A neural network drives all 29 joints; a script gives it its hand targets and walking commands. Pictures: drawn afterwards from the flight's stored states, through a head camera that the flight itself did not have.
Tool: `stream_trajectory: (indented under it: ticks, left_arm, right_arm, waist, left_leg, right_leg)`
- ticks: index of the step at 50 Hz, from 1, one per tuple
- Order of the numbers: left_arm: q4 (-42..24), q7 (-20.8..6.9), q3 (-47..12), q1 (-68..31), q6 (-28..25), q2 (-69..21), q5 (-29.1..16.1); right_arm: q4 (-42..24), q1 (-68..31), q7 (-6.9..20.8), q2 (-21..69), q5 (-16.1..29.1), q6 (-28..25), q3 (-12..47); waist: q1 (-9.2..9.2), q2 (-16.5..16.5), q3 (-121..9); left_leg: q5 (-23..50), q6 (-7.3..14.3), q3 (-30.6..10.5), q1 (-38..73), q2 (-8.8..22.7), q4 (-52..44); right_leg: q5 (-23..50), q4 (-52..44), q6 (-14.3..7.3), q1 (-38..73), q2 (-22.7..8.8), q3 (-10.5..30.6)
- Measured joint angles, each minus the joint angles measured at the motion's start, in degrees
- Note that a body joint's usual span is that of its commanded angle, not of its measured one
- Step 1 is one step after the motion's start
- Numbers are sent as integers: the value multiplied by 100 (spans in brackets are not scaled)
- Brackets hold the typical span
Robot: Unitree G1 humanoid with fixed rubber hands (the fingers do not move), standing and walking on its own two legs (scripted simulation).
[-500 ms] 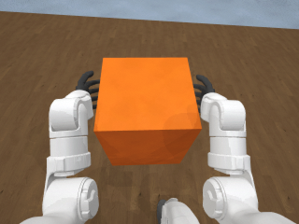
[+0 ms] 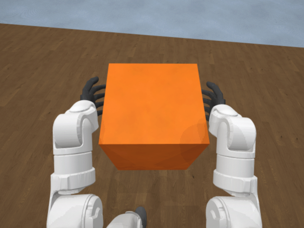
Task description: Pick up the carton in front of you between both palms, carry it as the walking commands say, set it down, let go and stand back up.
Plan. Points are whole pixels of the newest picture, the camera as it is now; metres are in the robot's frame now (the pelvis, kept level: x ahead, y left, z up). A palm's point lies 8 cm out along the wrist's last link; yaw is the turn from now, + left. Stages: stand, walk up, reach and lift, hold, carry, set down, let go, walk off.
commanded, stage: carry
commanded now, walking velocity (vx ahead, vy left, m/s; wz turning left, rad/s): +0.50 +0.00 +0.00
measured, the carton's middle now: (152, 123) +0.37 +0.02 +0.04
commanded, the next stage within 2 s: none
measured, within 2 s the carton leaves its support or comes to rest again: neither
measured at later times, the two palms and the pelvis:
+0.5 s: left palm (126, 37) +0.69 +0.13 +0.08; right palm (211, 44) +0.68 -0.17 +0.08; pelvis +0.33 -0.01 -0.05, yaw +1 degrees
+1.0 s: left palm (128, 6) +0.99 +0.17 +0.04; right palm (192, 10) +1.00 -0.13 +0.04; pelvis +0.64 +0.00 -0.09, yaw -1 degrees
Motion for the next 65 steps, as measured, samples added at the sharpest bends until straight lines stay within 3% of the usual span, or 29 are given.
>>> stream_trajectory:
  ticks: [1, 4, 7, 15, 22, 25, 26, 28, 31, 36, 40, 47, 50, 53, 55, 57, 61, 65]
  left_arm:
    - [89, -3, -5, -22, 14, 49, -16]
    - [567, -39, -13, -221, -7, 266, -71]
    - [825, -38, -38, -111, 110, 215, 19]
    - [345, -39, -29, 85, 147, -5, 267]
    - [-109, -39, 70, 192, 185, -48, 325]
    - [133, -40, 68, 59, 226, -34, 360]
    - [267, -40, 73, 1, 198, -43, 384]
    - [596, -42, 54, -126, 144, -24, 414]
    - [839, -39, -4, -8, 246, 52, 319]
    - [670, 38, -45, 135, 242, 126, 74]
    - [549, 52, -14, 67, 99, 89, 17]
    - [485, 54, -42, -95, 29, 40, -2]
    - [734, 28, -53, -142, 38, 122, -3]
    - [1135, -33, -48, -266, -3, 322, -41]
    - [1291, -37, -69, -173, 31, 312, -13]
    - [1291, -35, -118, -83, 116, 232, 81]
    - [991, -34, -131, 23, 189, 125, 220]
    - [603, -34, -75, 150, 136, 52, 270]
  right_arm:
    - [102, -43, 1, 2, -26, 14, 12]
    - [581, -220, 4, 14, -124, -73, 43]
    - [911, -117, 6, -64, -52, 19, 100]
    - [736, 0, -22, -157, 229, -99, 111]
    - [684, -159, -22, -156, 297, -175, 174]
    - [895, -259, -20, -274, 340, -118, 204]
    - [1025, -330, -10, -349, 364, -117, 224]
    - [1315, -447, 0, -456, 403, -126, 222]
    - [1462, -315, -3, -400, 327, 22, 274]
    - [1181, -224, -58, -210, 130, 121, 234]
    - [847, -150, -57, -138, 70, 41, 143]
    - [446, -62, -56, -121, 52, 54, 32]
    - [696, -136, -42, -99, -21, 66, 31]
    - [1157, -291, -39, -45, -131, -49, 75]
    - [1393, -249, -36, -86, -99, -26, 129]
    - [1410, -106, -35, -166, 14, 30, 183]
    - [1269, -6, -56, -252, 206, -11, 246]
    - [1086, -11, -67, -206, 244, -133, 223]
  waist:
    - [-24, 71, -100]
    - [-272, -174, -178]
    - [-497, -49, -158]
    - [-777, -22, 32]
    - [-910, -135, -213]
    - [-847, -234, -418]
    - [-771, -149, -478]
    - [-582, 15, -437]
    - [-348, -94, -342]
    - [-168, -152, -89]
    - [-81, -159, -19]
    - [42, -55, -239]
    - [17, 36, -426]
    - [-249, -205, -459]
    - [-425, -122, -428]
    - [-535, -63, -365]
    - [-677, -46, -182]
    - [-787, -44, -108]
  left_leg:
    - [382, 35, 67, 285, 13, -197]
    - [-1290, 279, 93, 272, -201, 733]
    - [-1588, 481, 83, 420, -199, 993]
    - [-2153, 402, -18, 1337, -173, 550]
    - [-3104, 249, -157, 2237, -286, 661]
    - [-3705, 150, -140, 2336, -389, 1817]
    - [-3821, 99, -139, 2154, -321, 2505]
    - [-4134, 8, -394, 1509, -242, 3991]
    - [-3801, -35, -550, 529, -116, 4982]
    - [-3071, -199, -625, -559, 300, 4041]
    - [-2270, -205, -612, -1008, 406, 3154]
    - [-519, -53, -211, -509, 75, 757]
    - [234, 80, 75, 263, -93, -185]
    - [-985, 446, 141, 311, -284, 584]
    - [-1351, 471, 114, 362, -281, 886]
    - [-1542, 480, 89, 533, -277, 892]
    - [-1838, 482, 63, 915, -253, 747]
    - [-2150, 420, -24, 1326, -231, 605]
  right_leg:
    - [-151, 529, 33, -17, 53, -14]
    - [-636, 2710, 151, -802, -39, 369]
    - [-383, 3652, 159, -1749, -103, 577]
    - [1040, 1798, 289, -3139, -561, 620]
    - [3047, -627, 125, -2718, -300, 174]
    - [3772, -1406, -19, -1951, -199, -67]
    - [3148, -1161, -33, -1874, -137, -58]
    - [2010, -416, -335, -2020, 23, -96]
    - [1823, -141, -345, -1895, 31, -103]
    - [1521, -424, -333, -1348, 30, -66]
    - [1238, -626, -286, -914, 28, 13]
    - [410, -680, -156, -14, 126, 179]
    - [-122, 276, -51, 142, 221, 176]
    - [-548, 2617, 172, -670, 111, 388]
    - [-515, 3590, 159, -1359, 77, 526]
    - [-228, 3594, 181, -1936, -103, 604]
    - [282, 2635, 302, -2784, -483, 694]
    - [1130, 1768, 322, -3257, -626, 671]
